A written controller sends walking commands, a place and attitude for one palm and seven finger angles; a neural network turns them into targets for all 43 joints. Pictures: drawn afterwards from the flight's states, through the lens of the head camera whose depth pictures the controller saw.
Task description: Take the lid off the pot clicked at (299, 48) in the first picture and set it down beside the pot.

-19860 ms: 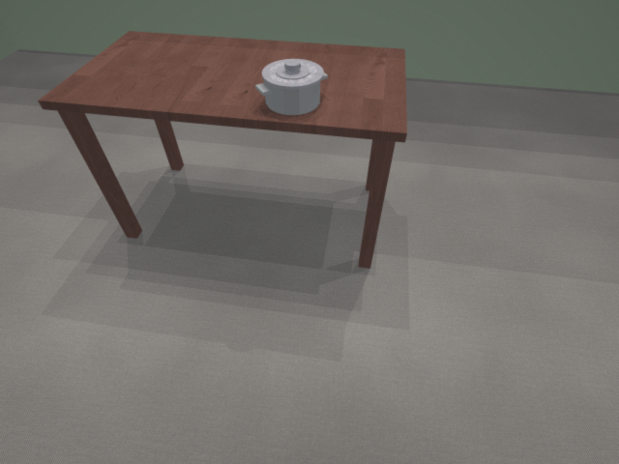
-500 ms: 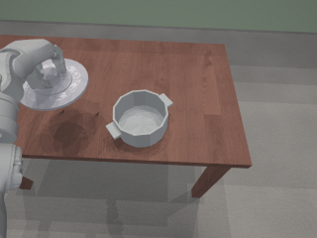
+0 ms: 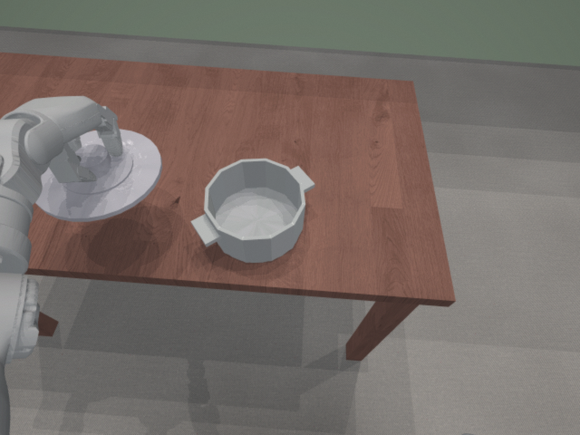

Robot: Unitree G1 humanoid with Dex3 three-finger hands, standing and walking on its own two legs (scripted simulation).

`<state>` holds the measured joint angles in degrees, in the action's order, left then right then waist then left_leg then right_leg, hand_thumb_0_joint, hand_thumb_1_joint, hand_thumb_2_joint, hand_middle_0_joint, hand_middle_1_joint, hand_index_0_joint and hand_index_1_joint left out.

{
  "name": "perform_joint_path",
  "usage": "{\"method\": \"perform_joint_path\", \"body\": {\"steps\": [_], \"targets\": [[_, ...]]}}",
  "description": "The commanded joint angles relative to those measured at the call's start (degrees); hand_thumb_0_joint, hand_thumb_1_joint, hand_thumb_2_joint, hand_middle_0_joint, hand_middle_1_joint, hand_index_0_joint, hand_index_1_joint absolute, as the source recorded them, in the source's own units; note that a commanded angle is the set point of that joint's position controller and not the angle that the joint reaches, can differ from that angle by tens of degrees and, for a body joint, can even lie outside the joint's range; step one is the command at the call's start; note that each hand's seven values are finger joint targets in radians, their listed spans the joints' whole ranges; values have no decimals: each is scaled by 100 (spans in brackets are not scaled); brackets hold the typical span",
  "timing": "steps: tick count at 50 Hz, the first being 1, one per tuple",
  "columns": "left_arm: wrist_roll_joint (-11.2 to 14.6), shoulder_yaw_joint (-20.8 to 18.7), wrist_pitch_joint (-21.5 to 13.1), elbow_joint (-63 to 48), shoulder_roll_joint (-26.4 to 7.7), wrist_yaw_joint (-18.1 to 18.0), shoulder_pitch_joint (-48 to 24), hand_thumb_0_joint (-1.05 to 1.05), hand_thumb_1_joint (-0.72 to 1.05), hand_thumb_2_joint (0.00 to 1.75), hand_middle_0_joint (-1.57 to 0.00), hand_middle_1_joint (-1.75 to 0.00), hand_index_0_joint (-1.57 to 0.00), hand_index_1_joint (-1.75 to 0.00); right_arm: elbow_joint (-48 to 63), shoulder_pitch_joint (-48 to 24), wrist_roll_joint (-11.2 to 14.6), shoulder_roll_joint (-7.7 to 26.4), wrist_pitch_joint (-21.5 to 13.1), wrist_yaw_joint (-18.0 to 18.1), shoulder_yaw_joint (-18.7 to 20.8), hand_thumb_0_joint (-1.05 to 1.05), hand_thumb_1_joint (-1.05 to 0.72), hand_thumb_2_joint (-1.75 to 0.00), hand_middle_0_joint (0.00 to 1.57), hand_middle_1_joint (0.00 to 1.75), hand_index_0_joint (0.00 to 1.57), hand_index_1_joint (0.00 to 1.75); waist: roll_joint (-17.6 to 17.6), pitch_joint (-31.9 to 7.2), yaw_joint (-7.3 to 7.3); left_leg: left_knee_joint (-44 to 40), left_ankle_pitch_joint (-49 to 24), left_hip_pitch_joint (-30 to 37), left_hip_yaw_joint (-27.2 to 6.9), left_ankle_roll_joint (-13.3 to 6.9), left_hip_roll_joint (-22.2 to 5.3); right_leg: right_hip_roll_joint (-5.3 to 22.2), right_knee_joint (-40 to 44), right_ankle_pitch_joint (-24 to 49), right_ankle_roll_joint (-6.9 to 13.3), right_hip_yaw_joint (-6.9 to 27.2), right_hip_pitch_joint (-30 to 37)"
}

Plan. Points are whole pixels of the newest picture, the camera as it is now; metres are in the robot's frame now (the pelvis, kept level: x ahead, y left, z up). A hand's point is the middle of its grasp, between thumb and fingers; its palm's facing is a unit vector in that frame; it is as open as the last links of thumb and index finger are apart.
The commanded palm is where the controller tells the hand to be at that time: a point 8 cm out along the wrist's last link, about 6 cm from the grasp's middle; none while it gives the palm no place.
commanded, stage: lower the lid onto the table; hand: left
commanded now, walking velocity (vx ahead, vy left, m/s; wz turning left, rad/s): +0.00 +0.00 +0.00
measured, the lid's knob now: (92, 159) +0.48 +0.29 +0.07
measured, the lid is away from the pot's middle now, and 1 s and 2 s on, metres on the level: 0.23 0.24 0.24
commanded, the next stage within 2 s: none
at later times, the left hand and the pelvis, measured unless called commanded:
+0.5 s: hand (85, 169) +0.47 +0.29 +0.06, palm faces -0.47 -0.06 -0.88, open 7.7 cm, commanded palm +0.50 +0.29 +0.13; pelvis +0.00 +0.01 -0.01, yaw -2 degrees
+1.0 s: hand (96, 180) +0.48 +0.29 +0.03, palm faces -0.49 -0.06 -0.87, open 7.7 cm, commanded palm +0.51 +0.29 +0.09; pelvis +0.01 +0.02 -0.01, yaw -2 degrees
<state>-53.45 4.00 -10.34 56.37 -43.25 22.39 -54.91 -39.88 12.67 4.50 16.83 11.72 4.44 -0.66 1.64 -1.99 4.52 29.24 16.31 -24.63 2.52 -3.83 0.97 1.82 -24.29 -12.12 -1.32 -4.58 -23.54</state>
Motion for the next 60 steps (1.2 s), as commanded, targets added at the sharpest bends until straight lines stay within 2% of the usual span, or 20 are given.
{"method": "perform_joint_path", "body": {"steps": [1,7,10,14,17,20,24,25,27,30,33,35,37,39,42,45,47,51,54,60], "targets": [[34,-539,-4,-1070,-1747,-355,-2939,0,67,92,-88,-107,-85,-105,358,548,-4,952,-85,94,319,0,-90,-90,20,30,20,30,590,-2601,120,49,-3049,1864,-389,-77,-117,-254,-37,1762,361,120,479],[-4,-897,-63,-882,-2189,-428,-2749,0,67,92,-88,-107,-85,-105,339,663,-12,1019,-100,128,334,0,-90,-90,20,30,20,30,383,-2649,74,91,-3058,1636,-345,-110,-106,-246,-96,1911,358,162,621],[-43,-643,-34,-594,-1946,-427,-2761,0,67,92,-88,-107,-85,-105,293,742,5,1015,-114,151,324,0,-90,-90,20,30,20,30,386,-2400,164,76,-2642,1473,-303,-100,-117,-259,-80,1644,354,139,410],[-69,-583,-110,-777,-1902,-436,-2971,0,67,92,-88,-107,-85,-105,252,911,-12,1014,-135,197,357,0,-90,-90,20,30,20,30,579,-2638,224,153,-2785,1733,-362,-82,-131,-295,-113,1467,359,121,160],[-64,-985,-201,-829,-2390,-485,-2895,0,67,92,-88,-107,-85,-105,238,992,-29,1052,-149,236,359,0,-90,-90,20,30,20,30,626,-2874,165,210,-3102,1748,-376,-78,-143,-287,-183,1678,370,145,275],[-86,-663,-168,-283,-1980,-480,-2667,0,67,92,-88,-107,-85,-105,145,1054,-1,1047,-172,226,340,0,-90,-90,20,30,20,30,525,-2327,245,245,-2847,1461,-341,-53,-165,-314,-198,1438,363,84,-73],[-204,-855,-231,-681,-2277,-537,-2866,0,67,92,-88,-107,-85,-105,195,1159,-33,1054,-146,238,365,0,-90,-90,20,30,20,30,862,-2848,206,335,-3231,1717,-407,-1,-158,-331,-300,1521,381,104,-65],[-185,-712,-228,-558,-2065,-529,-2839,0,67,92,-88,-107,-85,-105,176,1172,-39,1032,-166,234,368,0,-90,-90,20,30,20,30,827,-2754,251,377,-3219,1736,-401,-3,-178,-342,-295,1460,376,89,-187],[-152,-920,-281,-514,-2298,-520,-2738,0,67,92,-88,-107,-85,-105,149,1241,-43,1069,-170,256,375,0,-90,-90,20,30,20,30,687,-2810,229,440,-3401,1709,-394,-17,-193,-345,-329,1561,363,91,-172],[-137,-688,-274,-615,-1995,-506,-2931,0,67,92,-88,-107,-85,-105,103,1276,-53,1051,-157,242,392,0,-90,-90,20,30,20,30,853,-2792,285,480,-3492,1845,-438,26,-234,-360,-340,1445,365,67,-421],[-159,-858,-326,-717,-2134,-545,-2893,0,67,92,-88,-107,-85,-105,89,1353,-82,1052,-139,229,415,0,-90,-90,20,30,20,30,927,-2939,259,569,-3927,2022,-514,91,-260,-388,-401,1477,368,49,-529],[-131,-668,-301,-478,-1827,-542,-2763,0,67,92,-88,-107,-85,-105,55,1352,-87,1025,-136,210,420,0,-90,-90,20,30,20,30,879,-2752,306,606,-3824,1926,-471,83,-260,-395,-392,1404,361,44,-688],[-178,-854,-341,-783,-2056,-590,-2883,0,67,92,-88,-107,-85,-105,72,1358,-102,1049,-100,212,430,0,-90,-90,20,30,20,30,992,-3026,232,626,-4217,2067,-524,133,-269,-393,-464,1567,388,56,-627],[-222,-799,-355,-1015,-1856,-644,-2886,0,67,92,-88,-107,-85,-105,85,1391,-155,975,-81,162,477,0,-90,-90,20,30,20,30,1226,-3276,236,688,-4822,2495,-660,230,-304,-433,-472,1512,377,38,-776],[-149,-921,-327,-286,-1926,-678,-2332,0,67,92,-88,-107,-85,-105,78,1369,-118,1016,-65,148,425,0,-90,-90,20,30,20,30,606,-2813,221,683,-4170,1817,-514,116,-263,-403,-475,1568,366,65,-624],[-240,-539,-256,-349,-1564,-713,-2641,0,67,92,-88,-107,-85,-105,59,1359,-113,1011,-48,121,422,0,-90,-90,20,30,20,30,714,-2658,295,649,-3755,1709,-500,132,-260,-419,-494,1358,386,29,-817],[-315,-920,-342,-734,-2070,-771,-2800,0,67,92,-88,-107,-85,-105,108,1382,-144,1015,-41,155,438,0,-90,-90,20,30,20,30,932,-3081,229,733,-4199,1979,-548,165,-255,-411,-561,1516,399,71,-720],[-239,-764,-314,-473,-1861,-778,-2706,0,67,92,-88,-107,-85,-105,90,1432,-128,1011,-76,187,413,0,-90,-90,20,30,20,30,698,-2931,297,740,-3658,1683,-477,91,-249,-408,-575,1400,368,59,-739],[-301,-863,-369,-769,-1949,-803,-2761,0,67,92,-88,-107,-85,-105,95,1469,-157,979,-76,194,431,0,-90,-90,20,30,20,30,1101,-3213,260,833,-4324,2062,-574,201,-266,-428,-653,1467,389,34,-865],[-281,-586,-312,-122,-1704,-802,-2602,0,67,92,-88,-107,-85,-105,12,1492,-101,1035,-71,213,378,0,-90,-90,20,30,20,30,576,-2584,399,880,-3148,1223,-399,54,-220,-421,-708,1202,372,41,-1013]]}}
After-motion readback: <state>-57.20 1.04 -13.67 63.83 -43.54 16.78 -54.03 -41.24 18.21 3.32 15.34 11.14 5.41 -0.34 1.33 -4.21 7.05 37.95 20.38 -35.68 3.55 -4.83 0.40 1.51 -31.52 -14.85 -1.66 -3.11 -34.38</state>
